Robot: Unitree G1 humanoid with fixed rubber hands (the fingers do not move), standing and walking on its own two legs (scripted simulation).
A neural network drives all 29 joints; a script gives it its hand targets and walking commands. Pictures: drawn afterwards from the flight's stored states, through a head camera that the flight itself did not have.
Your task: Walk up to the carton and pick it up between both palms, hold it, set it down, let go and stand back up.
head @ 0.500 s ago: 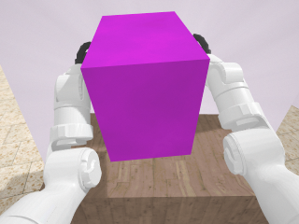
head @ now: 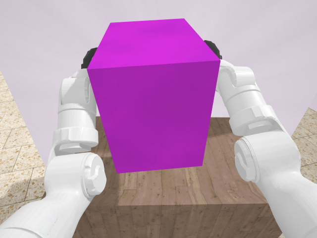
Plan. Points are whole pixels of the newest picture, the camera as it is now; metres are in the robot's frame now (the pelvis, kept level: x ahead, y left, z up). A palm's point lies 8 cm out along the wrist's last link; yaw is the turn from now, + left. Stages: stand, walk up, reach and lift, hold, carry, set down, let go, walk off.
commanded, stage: hold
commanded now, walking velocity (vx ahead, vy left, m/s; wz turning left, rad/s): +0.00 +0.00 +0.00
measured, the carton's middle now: (153, 89) +0.38 +0.00 +0.25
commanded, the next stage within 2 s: none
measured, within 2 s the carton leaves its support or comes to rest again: neither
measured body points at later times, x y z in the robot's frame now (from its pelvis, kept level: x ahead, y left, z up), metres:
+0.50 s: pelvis +0.01 +0.00 +0.00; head -0.08 +0.02 +0.44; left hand +0.40 +0.15 +0.28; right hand +0.39 -0.15 +0.30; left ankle +0.01 +0.12 -0.75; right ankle +0.01 -0.11 -0.75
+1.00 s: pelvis +0.00 +0.00 +0.00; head -0.09 +0.02 +0.44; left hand +0.39 +0.15 +0.29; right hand +0.39 -0.15 +0.30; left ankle +0.01 +0.12 -0.75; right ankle +0.01 -0.11 -0.75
